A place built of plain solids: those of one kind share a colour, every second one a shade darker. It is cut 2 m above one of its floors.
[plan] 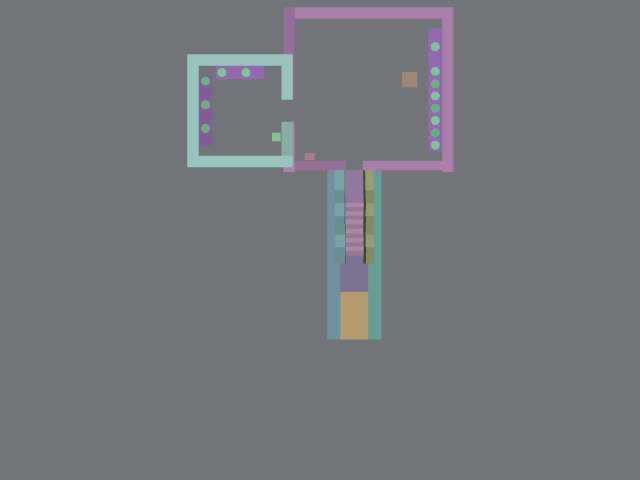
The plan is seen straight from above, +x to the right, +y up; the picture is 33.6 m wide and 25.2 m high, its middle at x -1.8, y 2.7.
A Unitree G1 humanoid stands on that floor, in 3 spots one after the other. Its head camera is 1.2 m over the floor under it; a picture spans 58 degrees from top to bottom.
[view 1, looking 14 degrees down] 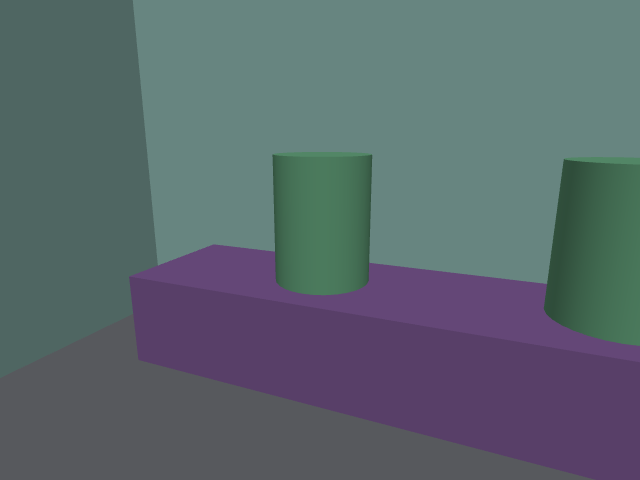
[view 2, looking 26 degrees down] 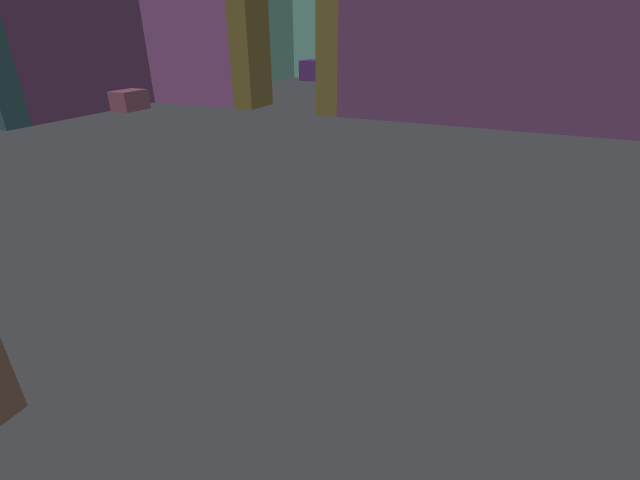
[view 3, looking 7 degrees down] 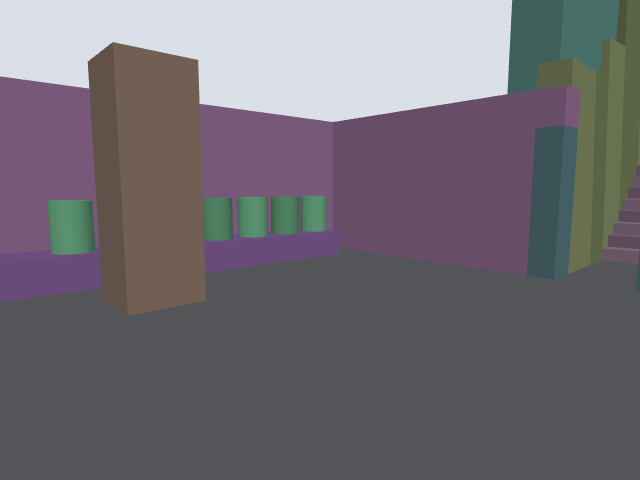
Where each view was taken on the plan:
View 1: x -5.88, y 9.36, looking -157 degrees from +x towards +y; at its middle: cask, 1.91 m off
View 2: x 3.11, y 12.92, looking -156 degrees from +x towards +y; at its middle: ground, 2.74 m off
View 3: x -1.63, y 12.82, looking -42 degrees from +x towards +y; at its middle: bench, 7.49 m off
